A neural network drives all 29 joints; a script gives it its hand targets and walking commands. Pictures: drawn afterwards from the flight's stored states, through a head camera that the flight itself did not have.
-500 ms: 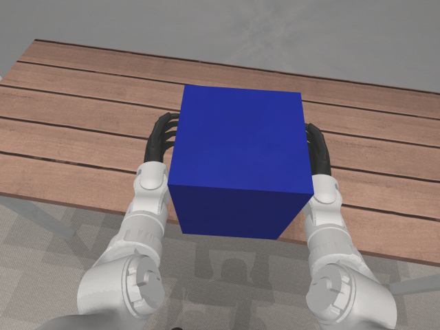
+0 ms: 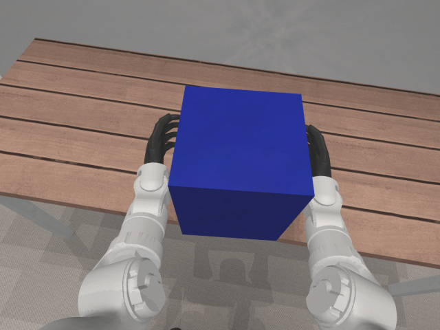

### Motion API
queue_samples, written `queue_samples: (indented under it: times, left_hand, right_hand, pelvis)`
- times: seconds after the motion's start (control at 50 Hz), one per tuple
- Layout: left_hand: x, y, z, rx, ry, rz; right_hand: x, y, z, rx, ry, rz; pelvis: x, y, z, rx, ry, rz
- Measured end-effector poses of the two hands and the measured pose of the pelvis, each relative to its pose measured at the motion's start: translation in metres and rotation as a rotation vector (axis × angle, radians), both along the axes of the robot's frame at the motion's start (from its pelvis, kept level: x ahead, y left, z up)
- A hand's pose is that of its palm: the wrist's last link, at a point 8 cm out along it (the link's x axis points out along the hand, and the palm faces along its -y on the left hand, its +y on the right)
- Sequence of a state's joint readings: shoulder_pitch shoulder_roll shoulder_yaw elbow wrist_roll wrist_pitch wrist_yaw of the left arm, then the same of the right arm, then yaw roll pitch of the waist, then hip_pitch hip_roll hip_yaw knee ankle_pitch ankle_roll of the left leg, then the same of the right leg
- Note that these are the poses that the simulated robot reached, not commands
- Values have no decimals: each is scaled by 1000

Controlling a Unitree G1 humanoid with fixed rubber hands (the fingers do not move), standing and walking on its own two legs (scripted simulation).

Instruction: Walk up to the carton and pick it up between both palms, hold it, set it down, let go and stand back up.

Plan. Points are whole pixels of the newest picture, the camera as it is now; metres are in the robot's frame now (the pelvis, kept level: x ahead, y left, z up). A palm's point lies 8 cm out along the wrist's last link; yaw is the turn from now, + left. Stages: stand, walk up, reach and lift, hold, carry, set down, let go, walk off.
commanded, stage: reach and lift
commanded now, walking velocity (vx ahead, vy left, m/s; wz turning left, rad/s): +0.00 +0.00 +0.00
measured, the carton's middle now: (235, 171) +0.42 +0.00 -0.02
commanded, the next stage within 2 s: none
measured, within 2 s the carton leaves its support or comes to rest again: leaves its support in 1.30 s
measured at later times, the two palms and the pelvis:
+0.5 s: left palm (156, 159) +0.41 +0.15 +0.03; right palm (318, 172) +0.41 -0.15 +0.03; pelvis -0.01 +0.01 +0.00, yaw +1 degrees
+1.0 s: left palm (152, 175) +0.37 +0.15 +0.02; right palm (320, 188) +0.38 -0.15 +0.03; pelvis -0.04 +0.00 +0.00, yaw +1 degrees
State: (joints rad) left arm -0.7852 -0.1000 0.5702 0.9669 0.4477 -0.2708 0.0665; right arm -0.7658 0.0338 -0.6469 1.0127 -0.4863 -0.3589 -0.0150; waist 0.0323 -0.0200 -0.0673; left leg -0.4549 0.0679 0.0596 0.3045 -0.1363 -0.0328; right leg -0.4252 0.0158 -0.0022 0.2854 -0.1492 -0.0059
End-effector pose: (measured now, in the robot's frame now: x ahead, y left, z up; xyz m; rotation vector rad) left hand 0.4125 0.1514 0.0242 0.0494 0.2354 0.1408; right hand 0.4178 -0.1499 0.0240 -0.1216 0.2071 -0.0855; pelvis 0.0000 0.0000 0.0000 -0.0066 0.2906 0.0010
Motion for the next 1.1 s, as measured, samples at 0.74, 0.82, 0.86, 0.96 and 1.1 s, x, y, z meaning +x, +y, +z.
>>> queue_samples:
  times: [0.74, 0.82, 0.86, 0.96, 1.1]
  left_hand:
    - [-26, -1, 2, -30, -68, -5]
    - [-33, -2, 0, -32, -50, -4]
    - [-35, -2, 0, -32, -43, -3]
    - [-38, -1, 0, -29, -34, 3]
    - [-39, 1, -1, -39, -23, 12]
  right_hand:
    - [-31, 0, 8, -47, -84, -11]
    - [-38, -1, 5, -38, -67, -12]
    - [-40, -1, 4, -33, -60, -13]
    - [-42, 0, 3, -23, -54, -8]
    - [-40, 2, 2, -23, -46, -3]
  pelvis:
    - [-32, 4, -2, -8, 54, 28]
    - [-38, 2, -3, -5, 52, 24]
    - [-40, 1, -3, -4, 53, 22]
    - [-41, 0, -4, -1, 59, 15]
    - [-37, 0, -4, -1, 61, 9]
